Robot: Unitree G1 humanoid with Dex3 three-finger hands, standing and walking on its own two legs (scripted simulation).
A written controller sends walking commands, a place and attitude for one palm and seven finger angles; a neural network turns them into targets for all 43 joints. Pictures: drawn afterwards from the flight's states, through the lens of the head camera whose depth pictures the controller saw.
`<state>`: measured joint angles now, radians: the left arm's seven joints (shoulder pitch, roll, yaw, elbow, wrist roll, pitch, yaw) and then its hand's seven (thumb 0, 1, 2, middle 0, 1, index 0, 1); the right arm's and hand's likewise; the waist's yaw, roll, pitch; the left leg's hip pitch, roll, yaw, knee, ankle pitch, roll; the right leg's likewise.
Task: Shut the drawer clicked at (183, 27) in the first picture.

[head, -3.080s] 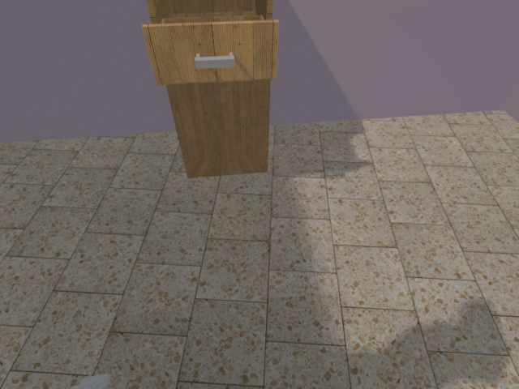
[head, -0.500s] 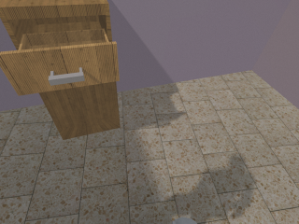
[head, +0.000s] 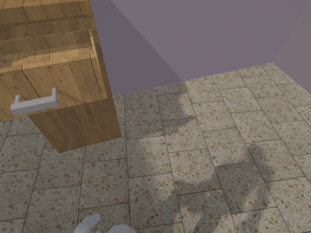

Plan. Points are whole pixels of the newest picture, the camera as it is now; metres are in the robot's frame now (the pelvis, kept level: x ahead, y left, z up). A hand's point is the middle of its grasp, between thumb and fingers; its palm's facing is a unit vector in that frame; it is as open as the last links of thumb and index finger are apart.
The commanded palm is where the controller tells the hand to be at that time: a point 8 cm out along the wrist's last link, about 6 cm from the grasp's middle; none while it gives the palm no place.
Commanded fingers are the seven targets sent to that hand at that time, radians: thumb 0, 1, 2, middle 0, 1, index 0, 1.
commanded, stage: turn to face it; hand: left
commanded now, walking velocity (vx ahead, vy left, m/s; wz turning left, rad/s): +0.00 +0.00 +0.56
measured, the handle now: (36, 99) +0.48 +0.37 +0.05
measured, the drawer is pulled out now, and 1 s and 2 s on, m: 0.29 0.29 0.29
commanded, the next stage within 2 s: take the last steps up to it in 0.58 s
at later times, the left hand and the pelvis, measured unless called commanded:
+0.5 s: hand out of the picture +0.00 +0.28 -0.16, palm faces +0.27 -0.93 -0.25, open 7.4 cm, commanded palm none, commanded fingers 0.00 0.90 0.90 -0.20 -0.30 -0.20 -0.30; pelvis +0.01 +0.06 +0.01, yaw +13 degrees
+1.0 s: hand out of the picture -0.04 +0.15 -0.14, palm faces +0.39 -0.90 -0.19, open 7.4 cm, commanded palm none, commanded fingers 0.00 0.90 0.90 -0.20 -0.30 -0.20 -0.30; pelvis +0.03 +0.00 +0.02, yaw +20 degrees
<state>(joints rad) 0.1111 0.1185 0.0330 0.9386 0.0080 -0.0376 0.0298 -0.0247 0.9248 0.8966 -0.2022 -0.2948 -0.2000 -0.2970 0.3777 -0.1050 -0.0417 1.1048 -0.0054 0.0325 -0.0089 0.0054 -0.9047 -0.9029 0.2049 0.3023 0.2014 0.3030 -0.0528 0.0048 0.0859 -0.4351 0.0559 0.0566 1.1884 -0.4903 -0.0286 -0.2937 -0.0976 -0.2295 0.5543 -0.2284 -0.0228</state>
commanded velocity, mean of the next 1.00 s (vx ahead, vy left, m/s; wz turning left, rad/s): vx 0.10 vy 0.00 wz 0.25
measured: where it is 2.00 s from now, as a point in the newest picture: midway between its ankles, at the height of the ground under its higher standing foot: (130, 231)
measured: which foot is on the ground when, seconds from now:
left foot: up 0.00-0.18, down 0.20-0.78, up 0.80-1.00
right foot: down 0.00-0.20, up 0.22-0.76, down 0.78-1.00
